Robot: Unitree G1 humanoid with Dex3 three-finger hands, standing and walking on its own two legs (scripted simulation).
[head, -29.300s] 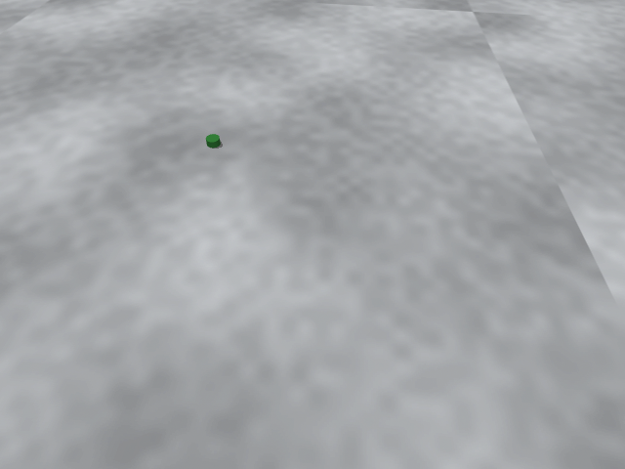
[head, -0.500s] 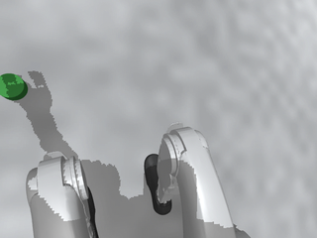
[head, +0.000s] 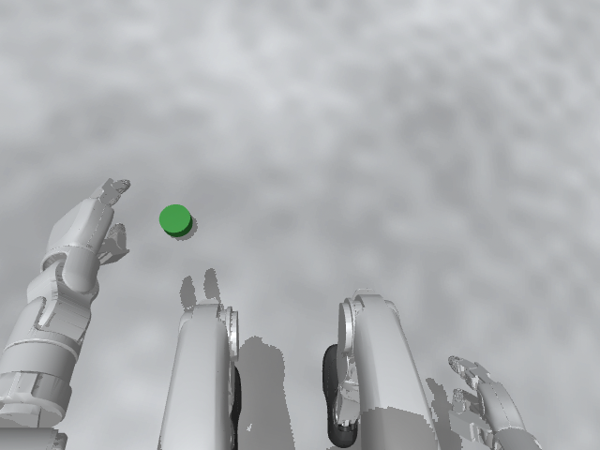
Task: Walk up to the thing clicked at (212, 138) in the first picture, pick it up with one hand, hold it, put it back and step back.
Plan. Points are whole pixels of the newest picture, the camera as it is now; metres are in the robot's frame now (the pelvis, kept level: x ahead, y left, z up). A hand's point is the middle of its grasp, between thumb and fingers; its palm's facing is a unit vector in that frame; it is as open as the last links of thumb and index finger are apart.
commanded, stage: home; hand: left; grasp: from above
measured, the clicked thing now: (176, 220) +0.53 +0.24 -0.45
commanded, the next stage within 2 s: none
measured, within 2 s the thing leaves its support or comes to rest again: neither
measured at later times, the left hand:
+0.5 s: hand (89, 306) +0.28 +0.18 +0.09, palm faces +0.06 -0.96 -0.26, open 7.4 cm
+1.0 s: hand out of the picture +0.23 +0.18 +0.20, palm faces +0.12 -0.97 -0.20, open 7.4 cm
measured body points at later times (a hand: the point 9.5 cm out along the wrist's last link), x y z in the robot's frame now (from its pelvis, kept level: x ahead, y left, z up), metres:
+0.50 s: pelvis +0.05 -0.01 +0.18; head +0.14 +0.01 +0.62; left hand +0.27 +0.23 +0.11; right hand +0.22 -0.25 +0.09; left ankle +0.07 +0.11 -0.44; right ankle +0.10 -0.14 -0.44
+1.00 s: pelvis +0.08 -0.01 +0.25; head +0.11 +0.00 +0.70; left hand +0.22 +0.23 +0.22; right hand +0.27 -0.24 +0.19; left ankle +0.07 +0.11 -0.44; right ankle +0.10 -0.14 -0.44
